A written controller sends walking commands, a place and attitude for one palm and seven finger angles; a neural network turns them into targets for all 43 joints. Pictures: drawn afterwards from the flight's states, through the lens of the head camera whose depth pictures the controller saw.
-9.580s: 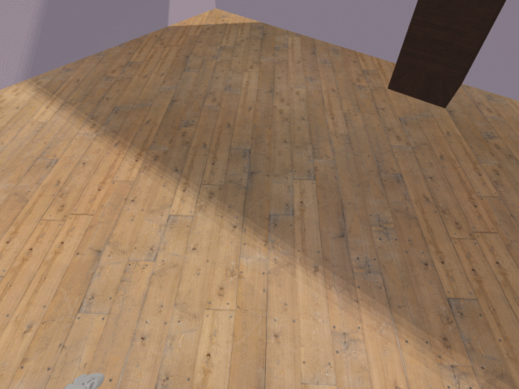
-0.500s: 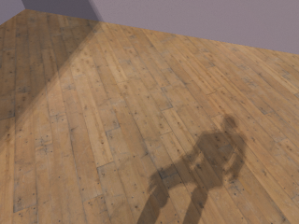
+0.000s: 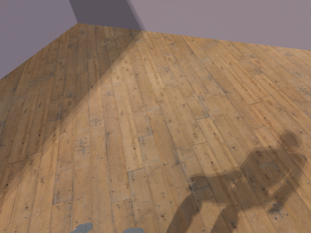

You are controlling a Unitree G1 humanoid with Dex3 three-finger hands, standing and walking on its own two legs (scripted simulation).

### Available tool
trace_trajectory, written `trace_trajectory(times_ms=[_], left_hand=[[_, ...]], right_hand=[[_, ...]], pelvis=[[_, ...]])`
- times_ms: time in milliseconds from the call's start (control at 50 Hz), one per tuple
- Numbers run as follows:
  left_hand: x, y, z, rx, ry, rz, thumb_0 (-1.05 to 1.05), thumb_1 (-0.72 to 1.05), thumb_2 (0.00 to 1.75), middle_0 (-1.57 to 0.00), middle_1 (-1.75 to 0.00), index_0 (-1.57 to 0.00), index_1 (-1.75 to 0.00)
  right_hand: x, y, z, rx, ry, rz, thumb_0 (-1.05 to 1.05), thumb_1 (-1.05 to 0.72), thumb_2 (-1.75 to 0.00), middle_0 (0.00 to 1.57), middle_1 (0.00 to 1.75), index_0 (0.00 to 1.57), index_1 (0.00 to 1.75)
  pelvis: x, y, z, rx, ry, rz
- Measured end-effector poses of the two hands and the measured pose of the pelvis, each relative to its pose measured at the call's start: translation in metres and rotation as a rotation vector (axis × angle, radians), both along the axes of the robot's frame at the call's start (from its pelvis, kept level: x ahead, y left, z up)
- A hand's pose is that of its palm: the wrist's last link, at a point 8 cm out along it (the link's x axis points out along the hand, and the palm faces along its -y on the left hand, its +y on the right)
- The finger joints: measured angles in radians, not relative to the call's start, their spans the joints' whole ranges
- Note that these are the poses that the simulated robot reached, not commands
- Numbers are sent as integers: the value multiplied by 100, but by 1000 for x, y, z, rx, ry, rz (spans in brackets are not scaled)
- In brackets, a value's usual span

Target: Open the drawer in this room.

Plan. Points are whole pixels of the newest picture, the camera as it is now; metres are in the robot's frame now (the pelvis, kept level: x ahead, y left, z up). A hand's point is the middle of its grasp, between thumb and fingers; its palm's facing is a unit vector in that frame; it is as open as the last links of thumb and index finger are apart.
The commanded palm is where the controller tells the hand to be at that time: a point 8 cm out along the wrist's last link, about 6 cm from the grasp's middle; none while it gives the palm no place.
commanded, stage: turn or walk to find it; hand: left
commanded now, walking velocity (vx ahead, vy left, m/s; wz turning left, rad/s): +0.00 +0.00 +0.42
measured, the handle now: out of the picture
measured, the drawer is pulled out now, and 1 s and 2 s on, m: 0.00 0.00 0.00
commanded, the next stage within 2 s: none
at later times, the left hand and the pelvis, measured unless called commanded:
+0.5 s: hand out of the picture -0.05 +0.26 -0.18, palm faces +0.28 -0.93 -0.25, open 7.4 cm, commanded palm none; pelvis -0.02 +0.04 +0.00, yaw +13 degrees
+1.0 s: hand out of the picture -0.03 +0.20 -0.14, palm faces +0.43 -0.86 -0.27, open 7.4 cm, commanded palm none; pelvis -0.02 +0.00 +0.00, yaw +26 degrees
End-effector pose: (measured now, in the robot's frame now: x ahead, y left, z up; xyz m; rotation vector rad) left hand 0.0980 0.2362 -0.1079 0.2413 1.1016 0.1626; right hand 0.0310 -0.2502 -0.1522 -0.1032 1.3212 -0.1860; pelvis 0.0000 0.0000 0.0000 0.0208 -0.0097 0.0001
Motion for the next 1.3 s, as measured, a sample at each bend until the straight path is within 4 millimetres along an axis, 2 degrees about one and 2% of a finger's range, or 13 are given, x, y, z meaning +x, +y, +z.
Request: trace_trajectory(times_ms=[100, 200, 280, 400, 460, 560, 680, 800, 860, 980, 1080, 1160, 1300], left_hand=[[-32, -5, 0, -9, 49, 64, 1, 90, 89, -20, -30, -20, -30], [-67, 2, -7, -24, 98, 139, 1, 91, 89, -20, -30, -20, -30], [-100, 19, -17, -38, 146, 203, 1, 91, 89, -20, -30, -20, -30], [-150, 56, -43, -59, 227, 307, 1, 91, 89, -20, -30, -20, -30], [-161, 67, -40, -59, 253, 335, 1, 91, 89, -20, -30, -20, -30], [-157, 75, -27, -59, 199, 356, 1, 91, 90, -20, -30, -20, -30], [-138, 69, -17, -44, 125, 362, 1, 91, 90, -20, -30, -20, -30], [-116, 46, -10, -11, 39, 365, 1, 91, 90, -20, -30, -20, -30], [-119, 31, -6, 2, 15, 381, 1, 91, 90, -20, -30, -20, -30], [-146, 8, 0, -14, 48, 458, 1, 90, 89, -20, -30, -20, -30], [-177, -2, -6, -43, 91, 525, 1, 91, 89, -20, -30, -20, -30], [-212, -2, -16, -68, 136, 585, 1, 91, 89, -20, -30, -20, -30], [-279, 15, -45, -110, 223, 698, 1, 91, 89, -20, -30, -20, -30]], right_hand=[[1, -10, 5, -9, 28, 45, 0, -91, -90, 20, 30, 20, 30], [13, -6, 10, -27, 52, 113, 0, -91, -90, 20, 30, 20, 30], [39, 10, 14, -46, 23, 187, 0, -91, -90, 20, 30, 20, 30], [84, 52, 22, -81, -105, 300, 0, -91, -90, 20, 30, 20, 30], [93, 68, 32, -83, -146, 330, 0, -91, -90, 20, 30, 20, 30], [98, 85, 38, -64, -155, 369, 0, -91, -90, 20, 30, 20, 30], [94, 84, 31, -31, -134, 384, 0, -90, -90, 20, 30, 20, 30], [85, 59, 8, 2, -75, 386, 0, -90, -90, 21, 30, 20, 30], [84, 46, -1, 8, -43, 397, 0, -90, -90, 20, 30, 20, 30], [87, 32, 3, -5, 10, 448, 0, -91, -90, 20, 30, 20, 30], [94, 37, 9, -26, 32, 506, 0, -91, -90, 20, 30, 20, 30], [108, 58, 13, -41, 10, 572, 0, -91, -90, 20, 30, 20, 30], [133, 117, 22, -54, -131, 693, 0, -91, -90, 20, 30, 20, 30]], pelvis=[[-3, -4, 5, 6, -5, 54], [-5, -1, 6, 13, -2, 105], [-10, 10, 3, 5, 1, 143], [-18, 35, -10, -13, 1, 194], [-21, 41, -4, -26, -3, 210], [-23, 46, 6, -36, 1, 246], [-23, 39, 7, -30, 6, 292], [-20, 16, -2, -3, 16, 342], [-20, 7, -4, -9, 6, 382], [-20, -1, 4, 6, 1, 445], [-23, 0, 6, 12, 3, 492], [-30, 7, 4, 6, 2, 528], [-50, 29, -10, -13, -2, 582]])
